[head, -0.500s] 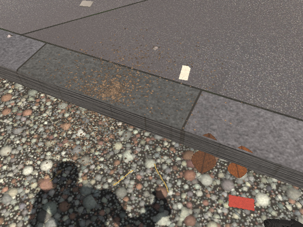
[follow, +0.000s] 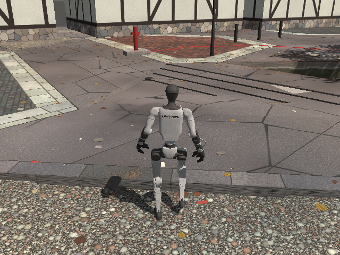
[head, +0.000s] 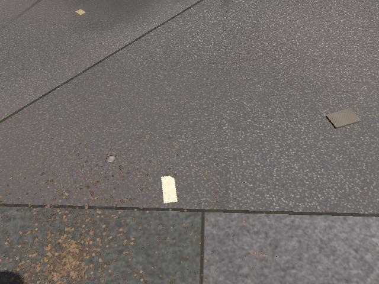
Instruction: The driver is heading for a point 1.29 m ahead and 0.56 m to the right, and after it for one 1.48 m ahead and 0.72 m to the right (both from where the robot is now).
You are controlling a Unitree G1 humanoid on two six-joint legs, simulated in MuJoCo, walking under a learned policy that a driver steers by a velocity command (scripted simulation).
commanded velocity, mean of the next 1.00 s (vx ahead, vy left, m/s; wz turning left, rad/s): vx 1.00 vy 0.00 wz -0.85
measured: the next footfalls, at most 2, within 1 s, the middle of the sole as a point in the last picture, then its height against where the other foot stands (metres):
right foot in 0.24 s outside the picture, level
left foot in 0.56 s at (191, 198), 0.13 m higher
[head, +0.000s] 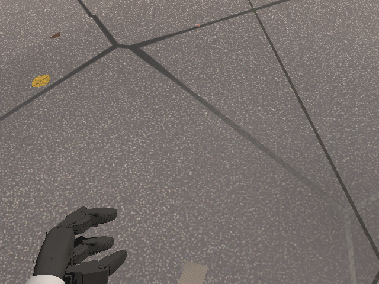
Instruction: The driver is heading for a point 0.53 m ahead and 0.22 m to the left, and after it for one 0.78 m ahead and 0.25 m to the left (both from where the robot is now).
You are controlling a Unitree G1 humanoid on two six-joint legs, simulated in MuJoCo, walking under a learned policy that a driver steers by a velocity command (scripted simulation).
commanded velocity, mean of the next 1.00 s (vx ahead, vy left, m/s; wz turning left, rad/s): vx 0.64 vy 0.00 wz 0.67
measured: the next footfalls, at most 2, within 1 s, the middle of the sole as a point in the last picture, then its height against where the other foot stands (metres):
left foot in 0.44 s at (151, 248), level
right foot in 0.80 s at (152, 174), level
